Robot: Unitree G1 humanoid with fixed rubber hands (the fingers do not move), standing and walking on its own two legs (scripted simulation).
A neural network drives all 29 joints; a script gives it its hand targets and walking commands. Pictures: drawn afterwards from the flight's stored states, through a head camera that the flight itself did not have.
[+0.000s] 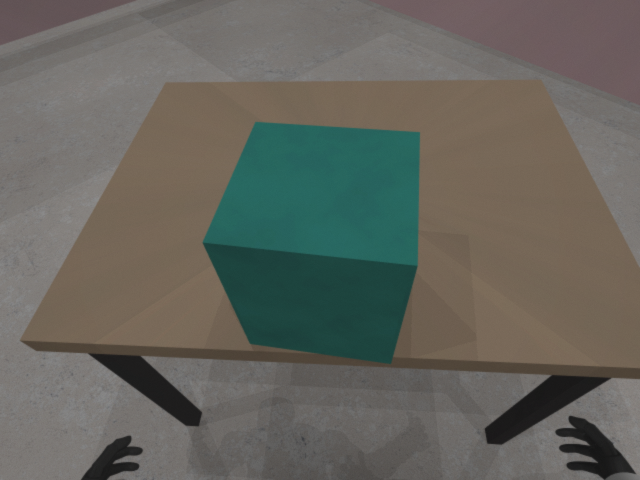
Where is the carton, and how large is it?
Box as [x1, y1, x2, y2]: [202, 122, 419, 363]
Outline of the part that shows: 255,122 202,242 249,342 254,344 390,363 417,266 419,132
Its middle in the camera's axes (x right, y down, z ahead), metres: +0.01 +0.01 +0.53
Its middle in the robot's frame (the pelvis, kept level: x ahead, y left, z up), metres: +0.40 +0.03 +0.04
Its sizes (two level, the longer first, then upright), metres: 0.210 0.200 0.250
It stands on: a table, 0.69 m high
